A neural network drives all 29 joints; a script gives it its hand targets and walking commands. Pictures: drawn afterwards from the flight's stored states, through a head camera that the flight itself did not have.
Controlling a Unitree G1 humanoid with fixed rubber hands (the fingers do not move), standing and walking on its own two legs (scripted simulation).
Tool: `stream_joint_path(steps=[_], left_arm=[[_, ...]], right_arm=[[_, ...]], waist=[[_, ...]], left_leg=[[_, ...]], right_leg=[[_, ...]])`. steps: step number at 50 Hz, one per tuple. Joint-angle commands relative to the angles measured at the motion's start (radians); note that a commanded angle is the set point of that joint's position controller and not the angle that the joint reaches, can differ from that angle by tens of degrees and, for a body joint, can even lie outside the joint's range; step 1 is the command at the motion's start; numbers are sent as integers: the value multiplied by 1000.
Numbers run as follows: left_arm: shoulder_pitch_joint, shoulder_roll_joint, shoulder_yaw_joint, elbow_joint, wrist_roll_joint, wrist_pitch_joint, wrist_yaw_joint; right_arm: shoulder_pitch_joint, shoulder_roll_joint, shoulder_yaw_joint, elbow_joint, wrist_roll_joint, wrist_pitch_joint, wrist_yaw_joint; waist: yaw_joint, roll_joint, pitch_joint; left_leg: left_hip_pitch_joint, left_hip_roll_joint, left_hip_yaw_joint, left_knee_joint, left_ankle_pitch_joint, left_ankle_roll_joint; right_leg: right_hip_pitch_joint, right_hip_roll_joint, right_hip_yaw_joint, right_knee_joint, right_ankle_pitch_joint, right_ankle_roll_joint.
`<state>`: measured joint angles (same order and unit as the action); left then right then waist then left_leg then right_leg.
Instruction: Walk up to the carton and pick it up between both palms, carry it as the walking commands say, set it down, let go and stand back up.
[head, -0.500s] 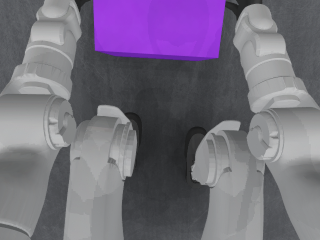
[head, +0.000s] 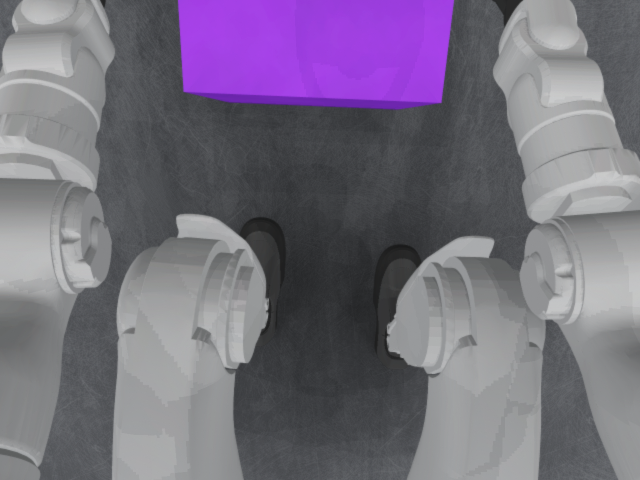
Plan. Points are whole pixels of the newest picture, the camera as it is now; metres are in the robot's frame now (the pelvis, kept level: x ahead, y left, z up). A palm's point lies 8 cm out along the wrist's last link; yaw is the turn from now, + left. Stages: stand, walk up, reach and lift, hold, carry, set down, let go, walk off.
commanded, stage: set down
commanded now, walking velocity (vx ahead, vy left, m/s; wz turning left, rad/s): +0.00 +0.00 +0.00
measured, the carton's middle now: out of the picture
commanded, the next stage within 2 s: let go in 1.44 s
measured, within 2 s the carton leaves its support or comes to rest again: neither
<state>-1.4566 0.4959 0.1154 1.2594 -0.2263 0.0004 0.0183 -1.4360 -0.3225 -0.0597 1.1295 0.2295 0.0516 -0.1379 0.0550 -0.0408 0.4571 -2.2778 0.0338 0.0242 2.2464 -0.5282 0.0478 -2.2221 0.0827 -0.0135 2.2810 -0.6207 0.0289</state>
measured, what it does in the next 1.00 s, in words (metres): rises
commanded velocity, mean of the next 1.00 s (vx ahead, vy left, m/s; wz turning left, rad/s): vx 0.00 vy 0.00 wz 0.00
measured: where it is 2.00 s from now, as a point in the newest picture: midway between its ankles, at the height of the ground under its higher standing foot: (327, 315)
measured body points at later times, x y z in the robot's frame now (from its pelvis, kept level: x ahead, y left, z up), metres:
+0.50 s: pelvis +0.01 +0.00 +0.07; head +0.35 +0.04 +0.37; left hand +0.54 +0.28 -0.05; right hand +0.56 -0.13 -0.06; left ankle +0.13 +0.11 -0.32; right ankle +0.11 -0.11 -0.32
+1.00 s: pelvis +0.03 +0.00 +0.21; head +0.35 +0.04 +0.53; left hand +0.54 +0.29 +0.10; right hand +0.57 -0.13 +0.10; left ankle +0.12 +0.11 -0.32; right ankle +0.11 -0.11 -0.32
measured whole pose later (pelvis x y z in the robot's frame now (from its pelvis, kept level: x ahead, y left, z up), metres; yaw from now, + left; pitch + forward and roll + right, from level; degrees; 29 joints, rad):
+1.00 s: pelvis +0.03 +0.00 +0.21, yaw +1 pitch +47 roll -2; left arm -1.15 0.42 0.30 0.91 -0.06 0.16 -0.10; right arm -1.09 -0.21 -0.25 0.76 0.05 0.20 -0.11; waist 0.03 -0.02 -0.05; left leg -1.90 -0.03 -0.02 1.48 -0.41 0.02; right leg -1.85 0.06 0.01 1.50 -0.48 0.02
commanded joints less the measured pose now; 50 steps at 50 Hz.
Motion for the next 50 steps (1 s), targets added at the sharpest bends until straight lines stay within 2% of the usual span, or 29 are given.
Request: stream_joint_path(steps=[1, 5, 9, 13, 17, 26, 36, 50], left_arm=[[-228, 155, 15, -140, 2, -12, 2], [-213, 177, 28, -252, 2, 15, 9], [-183, 160, 45, -314, 23, 56, 8], [-144, 129, 68, -320, 54, 80, -5], [-108, 107, 94, -310, 78, 89, -19], [-58, 106, 145, -362, 109, 118, -45], [7, 110, 176, -447, 127, 148, -77], [99, 72, 205, -458, 175, 136, -121]], right_arm=[[-208, -79, -9, -142, 9, -12, -4], [-194, -83, -12, -245, 22, 12, -19], [-158, -82, -46, -304, 0, 44, -32], [-108, -69, -96, -308, -45, 59, -35], [-67, -46, -132, -295, -84, 65, -30], [-38, -15, -156, -366, -124, 97, -20], [27, 0, -167, -462, -150, 136, -6], [146, 26, -203, -479, -191, 124, 31]], waist=[[57, 23, -1235], [66, 35, -1425], [51, 64, -1459], [24, 84, -1399], [11, 87, -1364], [21, 67, -1473], [24, 54, -1581], [8, 59, -1554]], left_leg=[[712, -8, -59, -168, 356, -49], [839, -18, -43, -188, 397, -48], [882, -29, -31, -229, 373, -49], [845, -38, -28, -280, 340, -56], [803, -46, -26, -335, 324, -59], [840, -62, -11, -472, 331, -57], [969, -76, -6, -636, 411, -55], [1183, -81, -25, -921, 516, -52]], right_leg=[[420, -16, -22, -171, 256, 15], [494, -6, -46, -196, 279, 13], [487, 2, -58, -243, 247, 7], [444, 7, -57, -297, 222, 1], [419, 10, -55, -353, 213, -1], [500, 19, -62, -494, 227, 6], [634, 23, -58, -670, 285, 20], [794, 12, -29, -964, 372, 33]])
